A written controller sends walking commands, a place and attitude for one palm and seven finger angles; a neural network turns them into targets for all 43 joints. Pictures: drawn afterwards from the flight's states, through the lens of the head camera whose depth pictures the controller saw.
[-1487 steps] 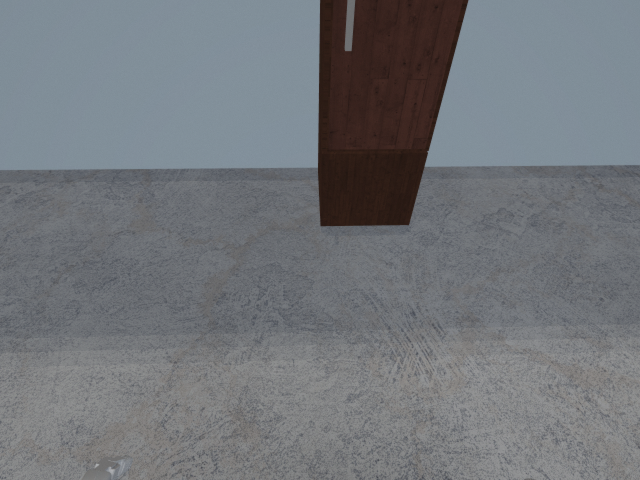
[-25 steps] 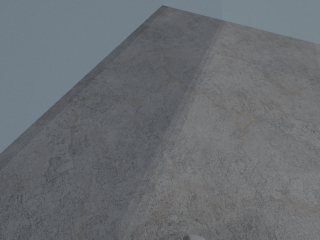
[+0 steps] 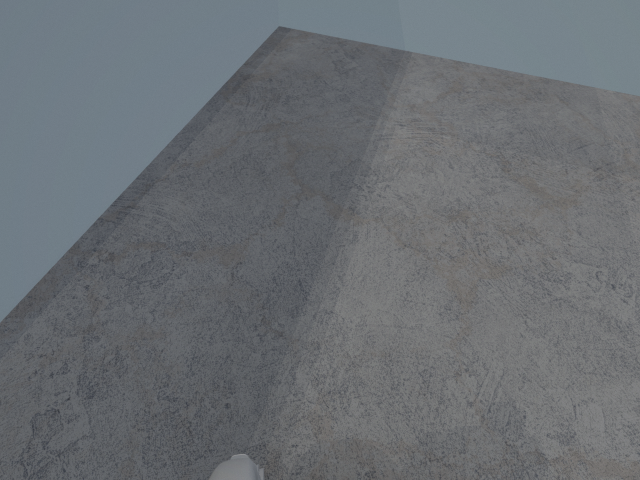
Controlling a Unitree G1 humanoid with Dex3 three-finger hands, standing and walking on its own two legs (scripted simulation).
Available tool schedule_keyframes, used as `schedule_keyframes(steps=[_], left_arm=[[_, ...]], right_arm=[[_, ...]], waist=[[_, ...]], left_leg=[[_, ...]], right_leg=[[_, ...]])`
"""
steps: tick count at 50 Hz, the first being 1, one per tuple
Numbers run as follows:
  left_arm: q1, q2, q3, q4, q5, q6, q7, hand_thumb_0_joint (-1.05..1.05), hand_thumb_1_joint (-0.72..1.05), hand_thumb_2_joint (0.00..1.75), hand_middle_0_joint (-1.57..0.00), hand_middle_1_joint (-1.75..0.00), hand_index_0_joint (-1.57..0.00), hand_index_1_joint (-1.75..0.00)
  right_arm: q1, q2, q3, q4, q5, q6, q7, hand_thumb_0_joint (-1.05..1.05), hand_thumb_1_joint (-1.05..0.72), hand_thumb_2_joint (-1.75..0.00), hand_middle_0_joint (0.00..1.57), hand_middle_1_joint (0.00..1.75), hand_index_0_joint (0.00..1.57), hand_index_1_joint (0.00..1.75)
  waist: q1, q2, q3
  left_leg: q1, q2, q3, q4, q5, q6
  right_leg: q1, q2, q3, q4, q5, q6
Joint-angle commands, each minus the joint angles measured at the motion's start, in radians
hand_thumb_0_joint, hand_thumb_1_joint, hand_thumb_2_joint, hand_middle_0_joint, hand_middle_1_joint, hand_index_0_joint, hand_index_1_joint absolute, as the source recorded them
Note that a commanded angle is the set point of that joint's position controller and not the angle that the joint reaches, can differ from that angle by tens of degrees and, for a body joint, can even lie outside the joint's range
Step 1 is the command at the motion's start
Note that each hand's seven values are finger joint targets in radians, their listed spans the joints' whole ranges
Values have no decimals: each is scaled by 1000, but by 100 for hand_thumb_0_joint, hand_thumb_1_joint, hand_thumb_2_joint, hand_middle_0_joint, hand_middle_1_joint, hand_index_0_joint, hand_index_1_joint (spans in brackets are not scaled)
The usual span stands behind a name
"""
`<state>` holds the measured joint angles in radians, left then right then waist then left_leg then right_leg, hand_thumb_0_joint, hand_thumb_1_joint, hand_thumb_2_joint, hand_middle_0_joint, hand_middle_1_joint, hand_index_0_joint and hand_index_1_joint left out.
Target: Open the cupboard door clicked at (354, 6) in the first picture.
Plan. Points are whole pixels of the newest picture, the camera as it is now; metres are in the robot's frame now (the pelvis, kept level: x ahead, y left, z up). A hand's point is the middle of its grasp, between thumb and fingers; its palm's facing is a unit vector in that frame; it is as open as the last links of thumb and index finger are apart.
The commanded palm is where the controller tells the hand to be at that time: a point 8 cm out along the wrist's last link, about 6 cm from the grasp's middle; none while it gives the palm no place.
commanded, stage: walk to a spot facing it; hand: left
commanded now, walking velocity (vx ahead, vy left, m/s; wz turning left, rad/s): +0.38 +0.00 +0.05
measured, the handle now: out of the picture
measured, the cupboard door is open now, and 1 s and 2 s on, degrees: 46 46 46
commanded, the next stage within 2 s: turn to face it in 0.24 s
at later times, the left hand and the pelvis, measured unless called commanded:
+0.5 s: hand (222, 360) +0.32 +0.18 -0.17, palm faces +0.00 -0.97 -0.22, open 7.4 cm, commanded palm none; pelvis +0.22 -0.01 -0.02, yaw +0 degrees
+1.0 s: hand (204, 350) +0.34 +0.21 -0.17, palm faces +0.33 -0.92 -0.23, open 7.4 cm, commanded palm none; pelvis +0.31 -0.02 -0.01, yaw +18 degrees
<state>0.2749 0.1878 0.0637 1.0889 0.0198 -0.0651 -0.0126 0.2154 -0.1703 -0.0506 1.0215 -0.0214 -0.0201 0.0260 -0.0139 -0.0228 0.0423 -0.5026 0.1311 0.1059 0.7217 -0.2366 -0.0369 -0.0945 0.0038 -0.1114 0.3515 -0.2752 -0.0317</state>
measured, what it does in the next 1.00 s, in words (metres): walks ahead, turning left: left foot, then right foot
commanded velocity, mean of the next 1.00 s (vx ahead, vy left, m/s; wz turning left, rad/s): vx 0.09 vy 0.00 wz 0.35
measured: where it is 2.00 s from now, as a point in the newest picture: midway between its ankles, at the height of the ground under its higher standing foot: (335, 427)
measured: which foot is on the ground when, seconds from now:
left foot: up 0.00-0.08, down 0.10-0.46, up 0.48-0.76, down 0.78-1.00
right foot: down 0.00-0.10, up 0.12-0.46, down 0.48-0.76, up 0.78-1.00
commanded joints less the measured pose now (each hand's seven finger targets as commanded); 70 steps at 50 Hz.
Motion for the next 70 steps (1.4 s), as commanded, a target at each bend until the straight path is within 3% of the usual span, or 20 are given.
schedule_keyframes(steps=[1, 3, 5, 6, 14, 21, 23, 27, 36, 37, 38, 40, 52, 54, 55, 60, 65, 68, 69, 70], left_arm=[[66, 148, 24, -11, -3, -20, 8, 0, 90, 90, -20, -30, -20, -30], [55, 127, 21, -14, -3, -18, 8, 0, 90, 90, -20, -30, -20, -30], [74, 56, 1, -65, -13, -16, -3, 0, 90, 90, -20, -30, -20, -30], [-4, 75, 4, -92, -4, -17, -1, 0, 90, 90, -20, -30, -20, -30], [-23, 0, 2, -84, 7, 41, -23, 0, 90, 90, -20, -30, -20, -30], [20, 61, 10, -61, 12, 22, -8, 0, 90, 90, -20, -30, -20, -30], [138, 217, 38, -32, 14, 4, 12, 0, 90, 90, -20, -30, -20, -30], [10, 164, 30, -78, 1, 21, 36, 0, 90, 90, -20, -30, -20, -30], [-87, 151, 38, -136, -4, 44, 32, 0, 90, 90, -20, -30, -20, -30], [-82, 126, 33, -151, -8, 53, 29, 0, 90, 90, -20, -30, -20, -30], [-77, 76, 23, -178, -15, 62, 25, 0, 90, 90, -20, -30, -20, -30], [-168, 91, 21, -242, -8, 75, 28, 0, 90, 90, -20, -30, -20, -30], [-14, 113, 29, -198, -9, 78, 25, 0, 90, 90, -20, -30, -20, -30], [38, 268, 61, -204, 17, 63, 40, 0, 90, 90, -20, -30, -20, -30], [11, 290, 54, -225, 11, 63, 43, 0, 90, 90, -20, -30, -20, -30], [-98, 176, 22, -256, 6, 56, 42, 0, 90, 90, -20, -30, -20, -30], [24, 234, 41, -216, 11, 52, 43, 0, 90, 90, -20, -30, -20, -30], [0, 243, 46, -212, 2, 54, 34, 0, 90, 90, -20, -30, -20, -30], [-25, 234, 46, -224, -7, 57, 31, 0, 90, 90, -20, -30, -20, -30], [-32, 178, 39, -258, -13, 65, 25, 0, 90, 90, -20, -30, -20, -30]], right_arm=[[-15, -55, -10, -60, -1, -36, 6, 0, -90, -90, 20, 30, 20, 30], [127, -107, -24, -11, -7, -49, -6, 0, -90, -90, 20, 30, 20, 30], [394, -275, -59, 48, -24, -51, -33, 0, -90, -90, 20, 30, 20, 30], [390, -269, -56, 45, -19, -41, -41, 0, -90, -90, 20, 30, 20, 30], [137, -127, -24, 3, -12, -62, -44, 0, -90, -90, 20, 30, 20, 30], [131, -110, -10, 26, -1, -29, -37, 0, -90, -90, 20, 30, 20, 30], [165, -40, 6, 8, 10, -20, -27, 0, -90, -90, 20, 30, 20, 30], [101, -65, -6, -1, 14, 12, -36, 0, -90, -90, 20, 30, 20, 30], [138, -44, -4, -30, 1, 31, -10, 0, -90, -90, 20, 30, 20, 30], [169, -102, -18, -31, -3, 25, -12, 0, -90, -90, 20, 30, 20, 30], [207, -204, -43, -47, -10, 19, -19, 0, -90, -90, 20, 30, 20, 30], [209, -284, -61, -62, -14, 28, -40, 0, -90, -90, 20, 30, 20, 30], [-73, -253, -66, -169, -2, 46, -35, 0, -90, -90, 20, 30, 20, 30], [-99, -140, -53, -212, 12, 53, -22, 0, -90, -90, 20, 30, 20, 30], [-130, -174, -58, -227, 6, 55, -15, 0, -90, -90, 20, 30, 20, 30], [-99, -135, -47, -189, 7, 74, 4, 0, -90, -90, 20, 30, 20, 30], [-168, -101, -21, -206, 15, 56, 6, 0, -90, -90, 20, 30, 20, 30], [-101, -127, -27, -195, 13, 49, 3, 0, -90, -90, 20, 30, 20, 30], [-30, -172, -37, -176, 9, 44, 0, 0, -90, -90, 20, 30, 20, 30], [38, -282, -64, -167, -1, 34, -8, 0, -90, -90, 20, 30, 20, 30]], waist=[[11, -75, 9], [-61, 39, -40], [-136, 377, -210], [-140, 263, -169], [13, 177, -22], [53, 29, -27], [92, -294, -106], [48, -255, -69], [-21, -54, -85], [-35, 83, -103], [-56, 359, -124], [-76, 218, -132], [41, 152, -99], [75, -279, -71], [82, -295, -52], [2, -221, -42], [68, -174, -117], [28, -174, -132], [-18, -93, -160], [-55, 173, -206]], left_leg=[[85, -31, 35, -157, 62, 13], [367, -50, 20, -245, 77, 46], [725, 332, -532, -423, 10, 233], [699, 367, -576, -445, 40, 274], [286, 169, -58, -540, 76, 149], [177, 73, -26, -330, 11, 98], [-25, -96, 82, 18, -320, 15], [-71, -8, -74, 411, -304, -1], [254, -64, 55, -179, 51, -13], [336, -8, -42, -268, 148, 15], [417, 223, -396, -352, 390, 137], [347, 321, -474, -388, 327, 271], [135, 59, -324, -304, 132, 130], [-132, -169, -97, 43, -251, -5], [-109, -141, -112, 306, -379, 0], [-64, -85, -75, 388, -219, -32], [29, -112, 11, 16, -223, -28], [208, -132, 24, -202, -52, -9], [358, -98, -15, -295, 110, 12], [541, 135, -320, -323, 394, 114]], right_leg=[[17, -261, 140, -90, 216, -108], [-109, -193, 78, 148, 321, -66], [-479, 9, -20, 745, -253, 14], [-568, -28, 92, 907, -269, 3], [-393, -125, 58, 540, 19, 42], [-37, -65, -1, 152, 150, 47], [166, -394, 332, -33, 204, -63], [11, -431, 246, -70, 347, -121], [-155, -338, -83, 150, 240, -8], [-226, -289, -107, 269, 114, 35], [-425, -156, -121, 487, -261, 111], [-460, -116, 79, 775, -344, 98], [-89, -29, 40, 169, 2, 94], [47, -392, 429, -130, -58, -31], [-79, -513, 485, -149, 0, -115], [-76, -320, 117, -14, 384, -65], [120, -356, 70, 121, 692, -71], [34, -334, 6, 219, 627, -11], [-70, -323, -34, 320, 522, 32], [-326, -210, -80, 525, 89, 106]])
